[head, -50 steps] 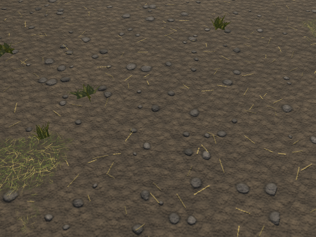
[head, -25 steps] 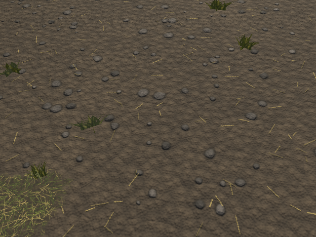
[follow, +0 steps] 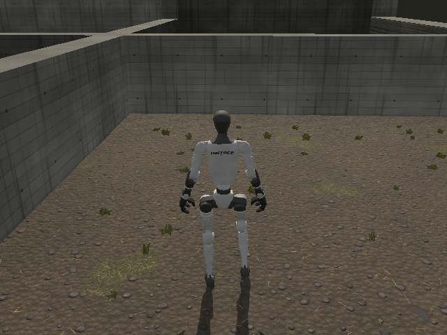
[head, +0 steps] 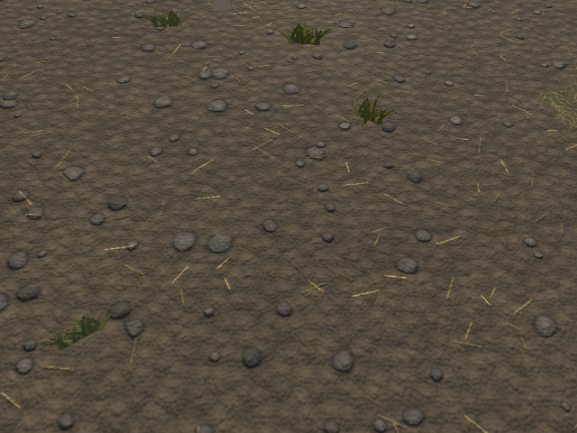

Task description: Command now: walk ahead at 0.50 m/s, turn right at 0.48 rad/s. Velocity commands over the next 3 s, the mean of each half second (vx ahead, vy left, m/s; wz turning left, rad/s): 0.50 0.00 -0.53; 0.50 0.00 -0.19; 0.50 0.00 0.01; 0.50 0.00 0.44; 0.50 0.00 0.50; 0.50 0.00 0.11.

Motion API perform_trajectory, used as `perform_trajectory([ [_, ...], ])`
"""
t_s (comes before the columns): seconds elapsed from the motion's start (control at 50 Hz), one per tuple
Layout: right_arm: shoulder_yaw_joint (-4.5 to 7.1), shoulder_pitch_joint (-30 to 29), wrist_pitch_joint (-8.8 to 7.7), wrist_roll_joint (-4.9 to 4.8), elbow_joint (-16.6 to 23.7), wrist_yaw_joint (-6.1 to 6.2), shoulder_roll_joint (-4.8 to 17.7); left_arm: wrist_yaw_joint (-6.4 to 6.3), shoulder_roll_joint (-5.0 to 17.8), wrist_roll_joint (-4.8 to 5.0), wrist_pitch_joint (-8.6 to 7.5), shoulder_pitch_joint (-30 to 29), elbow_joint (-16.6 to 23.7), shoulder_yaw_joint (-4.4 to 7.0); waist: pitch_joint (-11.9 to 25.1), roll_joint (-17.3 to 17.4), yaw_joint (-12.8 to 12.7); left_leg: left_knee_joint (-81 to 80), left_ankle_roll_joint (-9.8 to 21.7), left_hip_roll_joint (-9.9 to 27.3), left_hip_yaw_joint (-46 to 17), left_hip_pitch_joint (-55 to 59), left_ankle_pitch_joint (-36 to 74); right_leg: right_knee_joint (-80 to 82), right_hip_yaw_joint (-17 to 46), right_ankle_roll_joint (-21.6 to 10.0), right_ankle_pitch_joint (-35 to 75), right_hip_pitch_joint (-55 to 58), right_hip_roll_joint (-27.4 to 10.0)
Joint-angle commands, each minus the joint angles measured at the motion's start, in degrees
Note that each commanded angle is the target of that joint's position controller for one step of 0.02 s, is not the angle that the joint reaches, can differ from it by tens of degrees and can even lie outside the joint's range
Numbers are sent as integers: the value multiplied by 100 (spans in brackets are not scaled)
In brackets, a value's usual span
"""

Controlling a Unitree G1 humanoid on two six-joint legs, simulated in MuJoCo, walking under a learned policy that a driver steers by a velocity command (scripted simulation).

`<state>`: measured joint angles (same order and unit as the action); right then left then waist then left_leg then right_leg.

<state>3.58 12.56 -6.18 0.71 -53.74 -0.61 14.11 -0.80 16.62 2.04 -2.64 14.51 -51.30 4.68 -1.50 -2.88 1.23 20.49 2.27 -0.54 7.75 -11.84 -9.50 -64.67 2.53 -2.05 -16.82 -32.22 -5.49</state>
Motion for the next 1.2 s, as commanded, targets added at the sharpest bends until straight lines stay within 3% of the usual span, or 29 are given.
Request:
perform_trajectory([
  [0.02, 166, -220, -107, 18, 249, 76, 735, 10, 117, -41, 93, 115, 400, 62, 9, 672, -169, -1361, 846, 1679, -1016, 311, 777, 290, 351, 59, 616, -661, -385],
  [0.12, 224, -46, -25, -7, 205, 177, 946, 181, 28, -84, 41, -699, 712, 0, -203, 524, 53, -1445, 707, 1514, -94, 544, 1125, 1851, -53, 81, 1847, -613, -260],
  [0.22, 303, 400, 157, -137, 89, 188, 1147, 358, 53, -80, 56, -1478, 1153, -47, -435, 493, 277, -1083, 590, 1778, 277, 1490, 1621, 2652, -450, -120, 1477, -776, -97],
  [0.28, 373, 260, 282, -213, 159, 206, 1366, 411, 323, -78, 94, -1145, 1253, 84, -55, 760, -86, -38, 409, 1820, 523, 1810, 4031, 2738, -885, -426, 638, 59, 375],
  [0.3, 387, 170, 334, -234, 192, 213, 1417, 404, 512, -56, 104, -555, 1137, 200, 274, 785, -447, 840, 326, 1731, 623, 1719, 4733, 2853, -1034, -582, 515, 827, 640],
  [0.32, 353, 101, 359, -238, 235, 218, 1359, 341, 844, -39, 114, 413, 876, 398, 766, 633, -946, 2132, 123, 1487, 749, 1152, 4489, 3236, -1005, -803, 858, 2253, 903],
  [0.34, 222, 227, 307, -34, 379, 208, 984, 201, 1440, -31, 173, 1140, 713, 589, 1234, -344, -1066, 4060, -176, 1149, 767, -459, 1852, 3368, 599, -1174, 919, 3899, -65],
  [0.36, 28, 496, 98, 5, 726, 147, 353, 215, 1817, -37, 94, 719, 910, 583, 1821, -1369, -385, 5858, -468, -170, -246, -2714, -2386, 4457, 4106, -2303, -311, 5303, -1283],
  [0.38, 111, -145, -143, -235, 816, 56, 869, 276, 1300, -95, 7, 860, 978, 414, 1950, -537, -805, 6170, -306, 49, -1280, -3332, -2270, 5001, 4356, -2149, -453, 5338, -1403],
  [0.4, 129, -464, -252, -386, 934, 16, 939, 278, 1000, -131, -77, 700, 948, 330, 1256, -351, -743, 5954, -131, 301, -1223, -3655, -1799, 4936, 3492, -1906, -66, 4837, -1234],
  [0.42, 122, -439, -288, -293, 851, 52, 886, 280, 807, -110, -128, 319, 1000, 272, 785, 195, -457, 5398, -83, 577, -1243, -3355, -1338, 4900, 2741, -1681, 570, 3942, -949],
  [0.44, 182, -388, -250, -142, 771, 94, 966, 260, 603, -126, -147, -61, 1083, 208, 608, 226, -243, 4851, -108, 762, -1261, -2896, -1069, 4932, 2209, -1511, 1096, 3240, -723],
  [0.46, 209, -219, -158, -124, 706, 78, 987, 227, 482, -188, -151, -273, 1178, 149, 534, 134, -71, 4624, -142, 881, -1271, -2525, -872, 5051, 1914, -1451, 1457, 2798, -615],
  [0.54, 147, -454, 61, -5, 782, 85, 694, 97, 668, -174, -214, 2, 1053, 166, 314, 152, -68, 3547, -450, 846, -1048, -2412, -70, 5366, 1193, -1448, 2459, 2224, -429],
  [0.64, 43, -1334, 20, -67, 999, 4, 518, 21, 699, -146, -200, 390, 830, 147, 32, -68, -451, 1620, -459, 570, -892, -2204, 1723, 5469, 646, -1050, 1826, 2203, -126],
  [0.72, 15, -1819, -38, -126, 1182, -94, 585, 31, 708, -126, -187, 739, 577, 146, -224, -112, -652, 1027, -291, 470, -919, -2439, 1732, 5307, 856, -1037, 1614, 2829, -444],
  [0.78, 22, -1855, -103, -125, 1276, -187, 681, -17, 756, -126, -101, 884, 447, 169, -227, -175, -582, 761, -64, 396, -911, -2586, 1095, 4931, 1019, -956, 2269, 3533, -746],
  [0.82, 79, -1424, -126, -128, 1184, -201, 829, -40, 845, -132, -49, 769, 451, 192, 16, -327, -319, 695, 121, 184, -721, -1910, 627, 4473, 958, -824, 3543, 3686, -724],
  [0.84, 167, -809, -132, -116, 1007, -177, 981, -39, 846, -136, -24, 650, 476, 177, 407, -314, 29, 569, 273, -6, -536, -1008, 700, 3799, 776, -717, 4492, 3598, -508],
  [0.86, 263, 122, -130, -61, 786, -143, 1226, -31, 707, -174, -18, 573, 547, 101, 1124, -177, 448, 803, 549, 340, -845, 501, 964, 2642, 552, -544, 4303, 2970, -220],
  [0.88, 380, 965, -116, 26, 671, -110, 1694, 5, 259, -228, -82, 1154, 637, -39, 2103, 891, 427, 892, 1314, 1691, -2867, 2827, 633, 540, 281, -160, 2184, 1000, 515],
  [0.9, 336, 1270, -58, -98, 472, -145, 1457, 30, 125, -115, -172, 1358, 545, -104, 2537, 1994, 440, -85, 1816, 2369, -4941, 3631, -559, -805, 450, 38, -1543, -368, 1115],
  [0.92, 212, 934, -41, -208, 527, -146, 1103, 51, 670, 0, -248, 862, 649, 9, 1668, 1344, 533, -345, 1503, 2175, -4622, 3087, -1513, -1250, 744, -44, -1447, -1037, 739],
  [0.94, 155, 489, -1, -159, 638, -114, 924, 63, 733, 46, -290, 326, 813, 13, 967, 920, 445, -469, 1259, 1971, -3833, 2243, -1496, -1136, 504, -94, -934, -1171, 420],
  [0.96, 103, 115, 15, -88, 686, -113, 818, 53, 681, -33, -299, 53, 877, 13, 420, 571, 257, -673, 1165, 1743, -3244, 1334, -953, -721, 314, -81, -503, -1022, 163],
  [1.0, 36, -144, -16, 11, 720, -119, 667, 37, 551, -133, -222, 206, 826, 48, 226, 714, -57, -944, 1079, 1430, -2638, 483, -143, -158, 298, -43, -76, -419, -124],
  [1.04, 49, -99, -46, -39, 652, -115, 744, 23, 353, -140, -145, 343, 784, 11, 208, 778, -167, -1164, 1154, 1342, -2225, 193, 383, 216, 191, 52, 48, -271, -209],
  [1.12, 113, 131, -16, -86, 524, -15, 996, 18, 255, -193, -143, -327, 992, -42, 58, 608, -46, -1366, 1116, 1210, -1586, 261, 1161, 1486, 53, 260, 1197, -616, -272],
  [1.2, 116, 536, 49, -162, 367, 34, 1075, 104, 95, -152, -217, -1116, 1164, -124, -65, 596, 257, -1356, 905, 1005, -1124, 373, 1192, 2851, -212, 267, 2246, -237, -13],
])
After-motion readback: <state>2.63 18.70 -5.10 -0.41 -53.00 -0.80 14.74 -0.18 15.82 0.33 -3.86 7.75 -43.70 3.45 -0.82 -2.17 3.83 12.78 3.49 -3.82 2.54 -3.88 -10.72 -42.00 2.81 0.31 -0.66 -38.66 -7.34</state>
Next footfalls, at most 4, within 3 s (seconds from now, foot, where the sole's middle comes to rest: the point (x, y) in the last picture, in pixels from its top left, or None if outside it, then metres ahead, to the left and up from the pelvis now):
0.32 right None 0.32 -0.17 -0.78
0.86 left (313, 350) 0.69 -0.07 -0.78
1.38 right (432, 285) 0.88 -0.40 -0.78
1.94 left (360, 192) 1.23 -0.24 -0.78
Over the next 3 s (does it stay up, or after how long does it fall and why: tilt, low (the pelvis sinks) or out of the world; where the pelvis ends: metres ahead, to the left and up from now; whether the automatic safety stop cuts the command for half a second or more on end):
stays up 1.64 -0.24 -0.01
